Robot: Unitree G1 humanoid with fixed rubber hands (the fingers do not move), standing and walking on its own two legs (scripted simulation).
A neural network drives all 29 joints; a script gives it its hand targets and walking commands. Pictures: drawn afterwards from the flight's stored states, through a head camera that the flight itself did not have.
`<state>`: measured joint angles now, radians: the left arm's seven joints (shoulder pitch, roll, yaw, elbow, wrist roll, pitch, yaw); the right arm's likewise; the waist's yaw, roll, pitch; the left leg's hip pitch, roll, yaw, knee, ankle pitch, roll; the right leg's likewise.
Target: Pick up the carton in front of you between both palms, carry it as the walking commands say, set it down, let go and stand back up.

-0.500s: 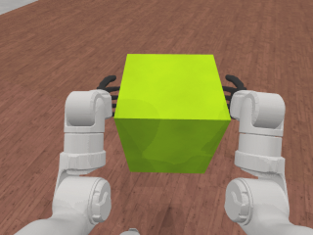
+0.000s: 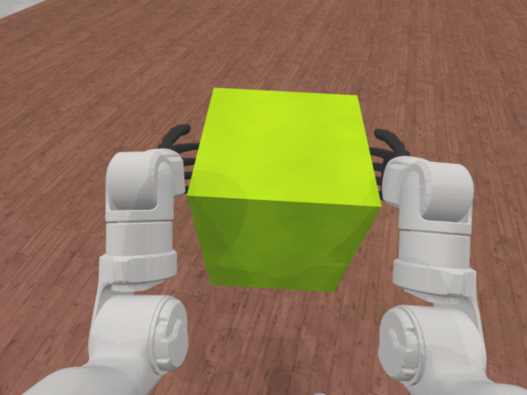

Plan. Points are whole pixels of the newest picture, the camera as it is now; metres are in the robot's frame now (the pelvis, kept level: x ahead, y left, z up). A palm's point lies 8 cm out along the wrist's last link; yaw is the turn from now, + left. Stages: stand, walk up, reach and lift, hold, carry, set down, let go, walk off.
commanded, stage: carry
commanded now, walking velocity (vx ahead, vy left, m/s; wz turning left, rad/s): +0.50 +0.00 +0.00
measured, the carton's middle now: (278, 197) +0.40 -0.01 +0.10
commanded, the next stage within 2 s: none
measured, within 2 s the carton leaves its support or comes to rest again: neither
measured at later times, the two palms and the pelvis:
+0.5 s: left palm (186, 64) +0.67 +0.17 +0.19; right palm (341, 64) +0.66 -0.13 +0.19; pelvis +0.30 +0.03 +0.03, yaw -1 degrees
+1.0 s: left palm (215, 9) +0.94 +0.14 +0.20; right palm (334, 7) +0.96 -0.16 +0.20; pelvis +0.58 -0.02 +0.06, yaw +1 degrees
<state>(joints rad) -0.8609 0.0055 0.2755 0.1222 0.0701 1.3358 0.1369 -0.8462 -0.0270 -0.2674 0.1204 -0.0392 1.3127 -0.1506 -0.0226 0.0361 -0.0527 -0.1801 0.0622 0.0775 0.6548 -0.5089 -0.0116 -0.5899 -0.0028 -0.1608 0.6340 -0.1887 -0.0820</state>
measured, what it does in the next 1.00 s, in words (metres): climbs: left foot, then right foot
